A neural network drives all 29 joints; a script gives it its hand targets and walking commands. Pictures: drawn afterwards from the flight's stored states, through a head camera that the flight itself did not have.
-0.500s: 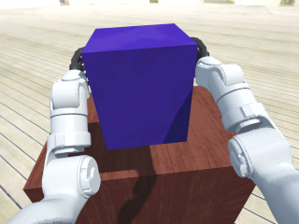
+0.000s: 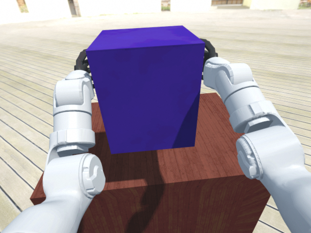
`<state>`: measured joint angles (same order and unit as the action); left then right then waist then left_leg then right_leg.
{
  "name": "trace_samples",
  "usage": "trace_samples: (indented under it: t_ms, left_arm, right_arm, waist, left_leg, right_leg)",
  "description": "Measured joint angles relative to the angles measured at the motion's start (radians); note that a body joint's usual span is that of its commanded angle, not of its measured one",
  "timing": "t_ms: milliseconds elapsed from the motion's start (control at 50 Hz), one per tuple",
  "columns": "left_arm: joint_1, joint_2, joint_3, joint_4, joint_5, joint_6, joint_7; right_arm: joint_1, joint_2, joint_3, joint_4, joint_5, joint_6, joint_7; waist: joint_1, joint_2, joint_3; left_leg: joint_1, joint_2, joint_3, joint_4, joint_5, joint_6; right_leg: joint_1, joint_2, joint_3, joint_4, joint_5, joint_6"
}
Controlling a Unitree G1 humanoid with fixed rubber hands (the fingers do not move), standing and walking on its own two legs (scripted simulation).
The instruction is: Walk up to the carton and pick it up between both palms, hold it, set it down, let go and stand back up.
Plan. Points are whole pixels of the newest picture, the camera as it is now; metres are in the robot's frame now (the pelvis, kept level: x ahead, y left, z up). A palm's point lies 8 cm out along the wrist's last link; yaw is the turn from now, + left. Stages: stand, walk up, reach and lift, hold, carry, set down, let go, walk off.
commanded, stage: hold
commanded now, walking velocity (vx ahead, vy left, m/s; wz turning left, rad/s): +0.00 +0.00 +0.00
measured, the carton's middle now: (147, 87) +0.38 +0.01 +0.27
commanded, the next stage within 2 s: none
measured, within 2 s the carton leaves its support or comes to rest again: neither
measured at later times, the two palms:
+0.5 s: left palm (82, 87) +0.37 +0.17 +0.29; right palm (204, 71) +0.37 -0.13 +0.31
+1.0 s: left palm (81, 81) +0.36 +0.16 +0.31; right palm (207, 69) +0.36 -0.14 +0.32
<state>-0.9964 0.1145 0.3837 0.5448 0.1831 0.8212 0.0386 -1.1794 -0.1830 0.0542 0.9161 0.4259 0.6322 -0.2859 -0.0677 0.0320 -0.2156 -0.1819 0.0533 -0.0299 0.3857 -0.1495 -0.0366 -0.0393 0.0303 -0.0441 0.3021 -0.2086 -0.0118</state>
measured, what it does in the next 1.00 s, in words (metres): stands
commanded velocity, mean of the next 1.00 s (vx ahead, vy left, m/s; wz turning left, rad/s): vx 0.00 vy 0.00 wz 0.00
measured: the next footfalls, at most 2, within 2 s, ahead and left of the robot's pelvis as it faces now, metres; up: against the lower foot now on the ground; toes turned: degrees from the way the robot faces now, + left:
none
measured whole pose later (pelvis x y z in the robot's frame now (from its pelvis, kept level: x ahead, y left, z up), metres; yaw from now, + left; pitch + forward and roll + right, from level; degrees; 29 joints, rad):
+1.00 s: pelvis +0.00 +0.00 +0.00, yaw +0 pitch -4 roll -1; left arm -0.95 0.10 0.37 0.47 0.18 0.84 0.04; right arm -1.15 -0.18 0.05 0.86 0.43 0.65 -0.29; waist -0.07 0.03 -0.21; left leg -0.17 0.05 -0.03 0.39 -0.16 -0.03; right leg -0.02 0.03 -0.04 0.30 -0.21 -0.01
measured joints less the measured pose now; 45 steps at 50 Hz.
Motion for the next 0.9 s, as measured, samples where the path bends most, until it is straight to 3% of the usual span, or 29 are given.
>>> trace_samples:
  t_ms: [180, 540, 900]
  left_arm:
    - [0.02, 0.006, -0.007, -0.023, -0.011, -0.003, -0.005]
    - [0.12, -0.03, -0.044, -0.192, -0.009, 0.037, 0.016]
    - [0.06, -0.024, -0.012, -0.105, 0.004, 0.032, 0.01]
  right_arm:
    - [0.011, 0.004, 0.01, -0.024, 0.01, 0.0, -0.011]
    - [0.095, 0.0, 0.006, -0.153, 0.036, 0.018, -0.019]
    - [0.048, 0.004, -0.004, -0.072, 0.006, 0.016, -0.003]
  waist:
    - [-0.004, -0.015, 0.002]
    - [-0.021, -0.019, 0.025]
    - [-0.002, -0.003, 0.011]
  left_leg:
    - [-0.012, -0.001, -0.009, -0.001, 0.001, -0.002]
    - [0.009, -0.006, -0.001, 0.031, -0.031, 0.005]
    - [0.017, -0.004, 0.005, 0.011, -0.015, 0.004]
  right_leg:
    - [-0.005, 0.001, -0.009, -0.01, 0.002, -0.001]
    - [0.029, -0.006, 0.0, -0.011, -0.009, 0.01]
    - [0.022, -0.004, 0.007, -0.002, -0.006, 0.006]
